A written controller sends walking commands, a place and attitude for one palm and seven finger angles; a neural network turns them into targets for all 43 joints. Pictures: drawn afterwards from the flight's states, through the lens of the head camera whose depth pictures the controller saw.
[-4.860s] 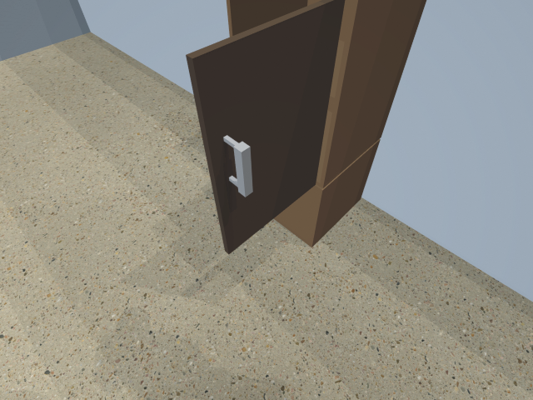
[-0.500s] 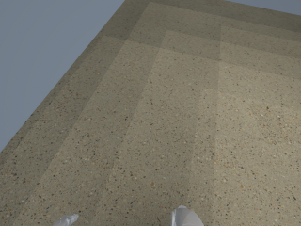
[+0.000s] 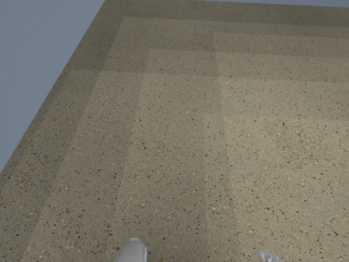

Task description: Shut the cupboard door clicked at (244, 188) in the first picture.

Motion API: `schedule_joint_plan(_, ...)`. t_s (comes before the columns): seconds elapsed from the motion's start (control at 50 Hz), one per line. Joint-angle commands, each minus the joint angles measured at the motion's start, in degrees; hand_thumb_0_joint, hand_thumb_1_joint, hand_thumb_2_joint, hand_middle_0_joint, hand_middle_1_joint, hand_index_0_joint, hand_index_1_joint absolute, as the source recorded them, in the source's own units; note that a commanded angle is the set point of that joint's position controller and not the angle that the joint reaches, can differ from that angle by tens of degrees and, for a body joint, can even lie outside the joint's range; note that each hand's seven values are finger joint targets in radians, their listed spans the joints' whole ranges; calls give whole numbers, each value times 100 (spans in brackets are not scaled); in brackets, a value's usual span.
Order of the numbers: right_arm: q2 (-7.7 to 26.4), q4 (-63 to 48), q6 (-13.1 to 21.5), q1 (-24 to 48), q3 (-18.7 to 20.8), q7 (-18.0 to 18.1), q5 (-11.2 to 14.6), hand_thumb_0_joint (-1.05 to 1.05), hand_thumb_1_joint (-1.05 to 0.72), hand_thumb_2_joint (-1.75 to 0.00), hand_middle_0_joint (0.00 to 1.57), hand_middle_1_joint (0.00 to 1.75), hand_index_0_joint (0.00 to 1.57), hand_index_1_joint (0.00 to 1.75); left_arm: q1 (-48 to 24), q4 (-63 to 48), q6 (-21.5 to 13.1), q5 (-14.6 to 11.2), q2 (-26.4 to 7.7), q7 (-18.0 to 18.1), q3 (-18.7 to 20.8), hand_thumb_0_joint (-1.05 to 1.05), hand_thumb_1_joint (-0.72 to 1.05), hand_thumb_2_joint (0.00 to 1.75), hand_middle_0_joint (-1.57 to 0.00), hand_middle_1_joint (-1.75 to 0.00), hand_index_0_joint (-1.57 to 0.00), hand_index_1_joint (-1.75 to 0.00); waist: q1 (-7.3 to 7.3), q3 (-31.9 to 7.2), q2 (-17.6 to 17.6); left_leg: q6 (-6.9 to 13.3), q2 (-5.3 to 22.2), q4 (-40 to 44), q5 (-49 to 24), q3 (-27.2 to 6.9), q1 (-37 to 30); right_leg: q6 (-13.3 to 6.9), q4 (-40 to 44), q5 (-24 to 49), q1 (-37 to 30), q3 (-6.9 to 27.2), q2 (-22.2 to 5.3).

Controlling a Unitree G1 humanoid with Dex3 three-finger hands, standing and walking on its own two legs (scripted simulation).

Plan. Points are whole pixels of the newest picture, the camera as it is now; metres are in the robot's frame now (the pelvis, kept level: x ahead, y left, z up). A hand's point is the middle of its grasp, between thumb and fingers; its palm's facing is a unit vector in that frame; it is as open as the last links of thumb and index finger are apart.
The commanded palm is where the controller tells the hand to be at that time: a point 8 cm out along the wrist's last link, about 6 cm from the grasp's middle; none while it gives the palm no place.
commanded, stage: walk around to get in front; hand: left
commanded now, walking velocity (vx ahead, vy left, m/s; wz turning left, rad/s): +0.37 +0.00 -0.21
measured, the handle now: out of the picture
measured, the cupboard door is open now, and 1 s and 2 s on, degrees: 89 89 89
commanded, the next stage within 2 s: walk to a spot facing it in 0.42 s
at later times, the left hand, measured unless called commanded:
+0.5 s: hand (123, 184) +0.35 +0.19 -0.16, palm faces -0.23 -0.96 -0.17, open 7.4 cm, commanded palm none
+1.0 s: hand (145, 157) +0.47 +0.14 -0.20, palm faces -0.03 -0.99 -0.14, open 7.3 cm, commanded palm none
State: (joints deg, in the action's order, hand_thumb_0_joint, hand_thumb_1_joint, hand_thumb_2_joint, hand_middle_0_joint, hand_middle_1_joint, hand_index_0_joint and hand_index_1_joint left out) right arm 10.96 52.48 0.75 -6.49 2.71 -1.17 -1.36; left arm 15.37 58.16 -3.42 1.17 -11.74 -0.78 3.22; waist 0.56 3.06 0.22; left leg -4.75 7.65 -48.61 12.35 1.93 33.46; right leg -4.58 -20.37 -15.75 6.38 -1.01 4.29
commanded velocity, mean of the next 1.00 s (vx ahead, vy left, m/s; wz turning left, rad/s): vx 0.16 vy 0.00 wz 0.09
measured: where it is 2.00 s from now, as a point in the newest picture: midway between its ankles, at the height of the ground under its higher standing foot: (201, 222)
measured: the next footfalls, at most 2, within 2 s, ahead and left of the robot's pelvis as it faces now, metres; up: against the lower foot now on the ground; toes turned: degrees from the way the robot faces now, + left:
left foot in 0.14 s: +0.22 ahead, +0.14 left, +0.00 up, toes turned +3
right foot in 0.60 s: +0.34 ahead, -0.16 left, +0.00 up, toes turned -22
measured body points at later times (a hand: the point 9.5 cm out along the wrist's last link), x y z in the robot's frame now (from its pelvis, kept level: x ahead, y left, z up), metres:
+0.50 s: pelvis +0.21 +0.02 +0.00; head +0.25 +0.02 +0.45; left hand +0.36 +0.24 -0.15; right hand +0.13 -0.22 -0.14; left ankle +0.18 +0.14 -0.74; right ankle +0.28 -0.15 -0.69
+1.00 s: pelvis +0.35 -0.03 -0.03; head +0.39 +0.00 +0.42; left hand +0.47 +0.19 -0.19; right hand +0.38 -0.28 -0.16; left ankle +0.41 +0.06 -0.74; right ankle +0.30 -0.15 -0.71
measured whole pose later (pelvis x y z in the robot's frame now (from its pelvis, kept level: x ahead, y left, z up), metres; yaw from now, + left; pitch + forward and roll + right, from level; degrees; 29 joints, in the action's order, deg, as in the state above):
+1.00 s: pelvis +0.35 -0.03 -0.03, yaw -1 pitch +1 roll -2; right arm 9.7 56.0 -1.1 -14.1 2.8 -0.3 -1.6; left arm 6.8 56.0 1.5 0.8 -11.0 0.9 3.3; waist -3.2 2.5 2.8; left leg 3.1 3.6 -41.3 16.9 7.2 25.4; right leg 2.4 -51.9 -31.4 18.9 -10.9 -5.4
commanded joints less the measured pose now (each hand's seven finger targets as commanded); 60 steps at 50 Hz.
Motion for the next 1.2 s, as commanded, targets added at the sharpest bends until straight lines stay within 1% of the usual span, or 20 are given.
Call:
schedule_joint_plan(0.0, 408, -519, 201, 562, 46, 3, 10, 0, -90, -90, 20, 30, 20, 30, 592, -85, -126, -8, -809, 82, 160, 0, 90, 90, -20, -30, -20, -30, 226, -175, 650, 135, -227, 883, 125, 170, 108, -620, 269, 3179, -925, 1254, -1734)
schedule_joint_plan(0.08, 719, -19, 288, -792, 142, 115, -56, 0, -90, -90, 20, 30, 20, 30, 324, -95, -126, -52, -820, 92, 158, 0, 90, 90, -20, -30, -20, -30, -530, -580, 351, 449, -539, 2162, -512, 393, -2802, -184, -1408, 3893, 320, 819, -1283)
schedule_joint_plan(0.12, 1781, 307, 300, -2282, 344, 194, -135, 0, -90, -90, 20, 30, 20, 30, 483, -306, -141, -140, -419, 3, 29, 0, 90, 90, -20, -30, -20, -30, -901, -1697, -1804, 1557, 2147, 2820, -786, -2783, -4966, 268, -4840, -1384, 2571, -5, -163)
schedule_joint_plan(0.14, 1547, 243, 226, -2026, 286, 212, -97, 0, -90, -90, 20, 30, 20, 30, 167, -364, -114, -84, -610, 31, 93, 0, 90, 90, -20, -30, -20, -30, -807, -1218, -1084, 1756, 2288, 3173, -386, -2949, -4272, 212, -5567, -1483, 2878, 385, -473)
schedule_joint_plan(0.2, 822, 25, 309, -1009, 94, 220, -60, 0, -90, -90, 20, 30, 20, 30, -132, -289, 58, 56, -405, -100, 150, 0, 90, 90, -20, -30, -20, -30, -267, 143, -845, 1214, 1570, 3850, 889, -1622, -2129, 352, -5619, -373, 2988, 355, -987)
schedule_joint_plan(0.28, 720, 172, 402, -1023, 63, 243, -14, 0, -90, -90, 20, 30, 20, 30, 106, -277, 278, 62, -168, -198, 135, 0, 90, 90, -20, -30, -20, -30, 28, -59, -989, 1005, 1138, 3924, -14, -120, -2048, 475, -4742, 198, 2736, 129, -1062)
schedule_joint_plan(0.48, 928, 480, 269, -1776, 145, 181, -103, 0, -90, -90, 20, 30, 20, 30, -1348, -783, 268, 66, -128, -272, 73, 0, 90, 90, -20, -30, -20, -30, -344, 183, -871, 963, 1231, 3435, -997, 845, -2843, 421, -1924, 320, 2303, -667, -845)
schedule_joint_plan(0.54, 815, 608, 233, -1828, 34, 184, -29, 0, -90, -90, 20, 30, 20, 30, -166, -363, 98, 81, -392, -163, 81, 0, 90, 90, -20, -30, -20, -30, 210, -482, -407, 670, 779, 1622, -2725, 1087, -2395, 205, -861, 861, -23, -717, -499)
schedule_joint_plan(0.56, 594, 561, 260, -1772, -15, 141, 73, 0, -90, -90, 20, 30, 20, 30, 701, -55, 4, 106, -879, -58, 197, 0, 90, 90, -20, -30, -20, -30, 560, -1098, 403, 413, 363, 347, -1763, 1322, -1100, -114, -909, 2057, -1729, 342, -1502)
schedule_joint_plan(0.58, 311, 418, 239, -1929, -61, 185, 177, 0, -90, -90, 20, 30, 20, 30, 1315, 150, -47, 27, -1443, 19, 300, 0, 90, 90, -20, -30, -20, -30, 621, -1931, 1655, 164, -369, -1310, 2388, 1047, -134, -804, -636, 3977, -2766, 1989, -3174)
schedule_joint_plan(0.6, 567, 403, 159, -1702, -55, 227, 187, 0, -90, -90, 20, 30, 20, 30, 1076, 101, -22, -84, -1450, 86, 238, 0, 90, 90, -20, -30, -20, -30, 567, -1832, 1037, 224, -162, -1864, 2567, 149, -150, -1022, -346, 4306, -2145, 1673, -3243)
schedule_joint_plan(0.62, 356, 377, 129, -1480, -63, 218, 168, 0, -90, -90, 20, 30, 20, 30, 562, -4, 35, -84, -1270, 127, 167, 0, 90, 90, -20, -30, -20, -30, 387, -1007, 406, 222, -68, -1863, 2206, 68, -90, -957, -161, 4354, -1352, 1141, -3115)
schedule_joint_plan(0.72, 142, 721, -135, -1792, -77, 178, 92, 0, -90, -90, 20, 30, 20, 30, -677, -272, 35, -29, -714, 199, 4, 0, 90, 90, -20, -30, -20, -30, -300, -434, 845, 110, 62, -980, 1193, 122, -890, -366, 146, 3902, 410, -493, -2502)
schedule_joint_plan(0.88, 240, 443, -186, -1691, 59, 44, -8, 0, -90, -90, 20, 30, 20, 30, -847, -438, 216, -29, -637, 219, 193, 0, 90, 90, -20, -30, -20, -30, -453, -453, 144, 193, -246, 1489, -394, 572, -1875, 145, -1051, 1294, 744, -1150, -2262)
schedule_joint_plan(0.9, 630, 429, -152, -1861, 143, 61, -42, 0, -90, -90, 20, 30, 20, 30, -711, -502, 284, -65, -484, 202, 177, 0, 90, 90, -20, -30, -20, -30, -491, -581, -1045, 480, 157, 2097, -1243, -311, -2201, 436, -1982, 261, 1164, -1279, -1815)
schedule_joint_plan(0.92, 1181, 329, -110, -2047, 273, 111, -71, 0, -90, -90, 20, 30, 20, 30, -640, -679, 346, -110, -196, 196, 115, 0, 90, 90, -20, -30, -20, -30, -561, -670, -2531, 1223, 1505, 2754, -2675, -2317, -2578, 854, -3455, -2276, 2293, -1188, -1055)
schedule_joint_plan(0.94, 1397, 314, -160, -2040, 315, 195, -76, 0, -90, -90, 20, 30, 20, 30, -971, -864, 420, -57, -342, 209, 94, 0, 90, 90, -20, -30, -20, -30, -690, -845, -1839, 1671, 1848, 3038, -1954, -2848, -2388, 767, -4431, -2486, 2324, -335, -871)
schedule_joint_plan(0.96, 1341, 189, -156, -1754, 335, 236, -64, 0, -90, -90, 20, 30, 20, 30, -1166, -973, 435, -26, -315, 169, 135, 0, 90, 90, -20, -30, -20, -30, -498, -581, -1102, 1721, 1761, 3208, -1033, -2800, -2078, 751, -4858, -1852, 2599, -59, -1010)
schedule_joint_plan(1.06, 1072, -33, -28, -1030, 237, 298, 4, 0, -90, -90, 20, 30, 20, 30, -840, -700, 460, -4, -384, 123, 162, 0, 90, 90, -20, -30, -20, -30, -148, -891, -761, 1173, 781, 2917, -1806, -1445, -2360, 937, -4951, -540, 2723, 175, -948)
schedule_joint_plan(1.18, 1335, -109, -159, -827, 367, 201, -18, 0, -90, -90, 20, 30, 20, 30, -921, -848, 525, -35, -454, 144, 110, 0, 90, 90, -20, -30, -20, -30, -251, -764, -836, 1308, 684, 3030, -731, -1612, -2216, 958, -3313, -918, 2181, 24, -762)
